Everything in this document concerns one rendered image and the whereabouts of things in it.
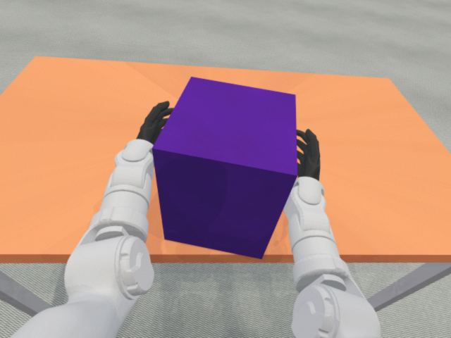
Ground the left robot forearm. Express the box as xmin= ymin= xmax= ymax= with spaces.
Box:
xmin=64 ymin=139 xmax=154 ymax=295

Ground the right robot forearm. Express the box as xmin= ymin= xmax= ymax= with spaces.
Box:
xmin=284 ymin=177 xmax=366 ymax=300

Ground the robot right upper arm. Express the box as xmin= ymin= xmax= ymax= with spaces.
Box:
xmin=291 ymin=284 xmax=381 ymax=338

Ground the robot right hand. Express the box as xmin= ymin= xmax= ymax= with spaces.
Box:
xmin=297 ymin=129 xmax=321 ymax=181

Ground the robot left hand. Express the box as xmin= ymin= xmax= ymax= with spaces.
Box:
xmin=137 ymin=101 xmax=174 ymax=145

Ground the carton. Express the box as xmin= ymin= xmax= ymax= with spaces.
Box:
xmin=152 ymin=77 xmax=297 ymax=259

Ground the table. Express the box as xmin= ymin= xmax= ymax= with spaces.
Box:
xmin=0 ymin=56 xmax=451 ymax=317

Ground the robot left upper arm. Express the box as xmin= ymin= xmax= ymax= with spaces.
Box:
xmin=9 ymin=235 xmax=154 ymax=338

